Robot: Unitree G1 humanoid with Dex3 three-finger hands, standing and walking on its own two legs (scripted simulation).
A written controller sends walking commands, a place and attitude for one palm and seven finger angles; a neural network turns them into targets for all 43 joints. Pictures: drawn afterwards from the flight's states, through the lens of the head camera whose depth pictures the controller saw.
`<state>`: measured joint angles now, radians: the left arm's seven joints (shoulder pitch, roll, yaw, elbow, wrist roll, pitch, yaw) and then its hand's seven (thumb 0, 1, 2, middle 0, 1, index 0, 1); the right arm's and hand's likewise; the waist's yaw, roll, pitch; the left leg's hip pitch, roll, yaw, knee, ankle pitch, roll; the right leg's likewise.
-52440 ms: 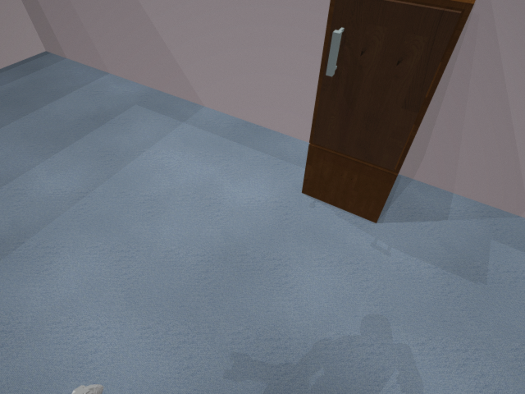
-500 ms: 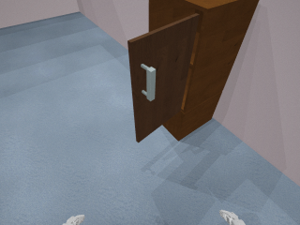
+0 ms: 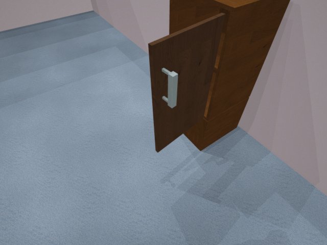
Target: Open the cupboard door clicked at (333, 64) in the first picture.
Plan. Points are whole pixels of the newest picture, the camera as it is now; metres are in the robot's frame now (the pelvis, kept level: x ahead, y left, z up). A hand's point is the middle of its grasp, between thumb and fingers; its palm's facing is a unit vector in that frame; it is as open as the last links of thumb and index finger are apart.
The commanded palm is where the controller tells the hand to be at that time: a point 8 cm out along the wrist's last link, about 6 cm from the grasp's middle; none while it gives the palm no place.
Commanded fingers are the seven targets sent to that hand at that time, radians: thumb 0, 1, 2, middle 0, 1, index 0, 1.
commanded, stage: let the arm hang, fingers relaxed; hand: left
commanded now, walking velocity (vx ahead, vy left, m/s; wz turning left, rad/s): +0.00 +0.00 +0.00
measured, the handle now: (168, 88) +0.63 +0.02 +0.01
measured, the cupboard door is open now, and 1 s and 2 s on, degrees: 97 97 97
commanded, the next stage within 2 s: look to check the result in 0.36 s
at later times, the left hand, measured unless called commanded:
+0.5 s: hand out of the picture -0.02 +0.14 -0.18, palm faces +0.05 -0.98 -0.18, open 7.3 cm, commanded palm none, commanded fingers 0.00 0.90 0.90 -0.20 -0.30 -0.20 -0.30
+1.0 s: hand out of the picture +0.00 +0.14 -0.18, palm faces +0.05 -0.98 -0.17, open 7.3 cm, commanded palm none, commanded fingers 0.00 0.90 0.90 -0.20 -0.30 -0.20 -0.30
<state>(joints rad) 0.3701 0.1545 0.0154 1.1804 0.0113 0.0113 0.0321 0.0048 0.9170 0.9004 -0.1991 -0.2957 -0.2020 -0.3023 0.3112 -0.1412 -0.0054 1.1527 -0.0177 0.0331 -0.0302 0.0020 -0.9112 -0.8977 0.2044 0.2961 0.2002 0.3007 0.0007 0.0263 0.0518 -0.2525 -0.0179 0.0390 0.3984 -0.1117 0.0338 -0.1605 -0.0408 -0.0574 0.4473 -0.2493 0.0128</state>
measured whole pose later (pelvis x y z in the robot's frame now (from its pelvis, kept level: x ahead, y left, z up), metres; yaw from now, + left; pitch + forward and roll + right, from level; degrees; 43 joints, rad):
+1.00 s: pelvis +0.02 -0.02 +0.00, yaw +0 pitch -2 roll +0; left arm 0.30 0.11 0.02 1.15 0.01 -0.01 0.04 0.00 0.91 0.90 -0.20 -0.30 -0.20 -0.30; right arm 0.26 -0.12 0.00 1.16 -0.02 0.02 -0.04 0.00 -0.92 -0.90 0.20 0.30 0.20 0.30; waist -0.01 0.01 0.06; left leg -0.23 0.01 0.03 0.42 -0.15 0.00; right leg -0.12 -0.01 -0.06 0.43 -0.27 -0.01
